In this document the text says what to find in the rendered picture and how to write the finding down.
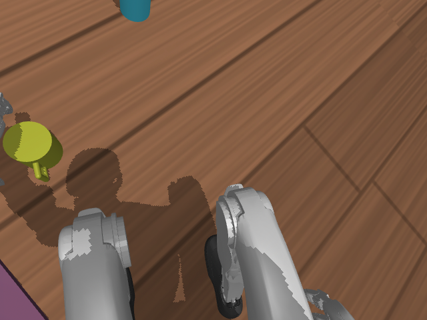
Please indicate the right robot hand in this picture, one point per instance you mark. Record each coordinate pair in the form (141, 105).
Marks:
(333, 309)

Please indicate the right robot foot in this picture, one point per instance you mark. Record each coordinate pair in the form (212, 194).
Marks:
(214, 269)

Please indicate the left robot hand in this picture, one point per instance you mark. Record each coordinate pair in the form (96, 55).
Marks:
(5, 108)

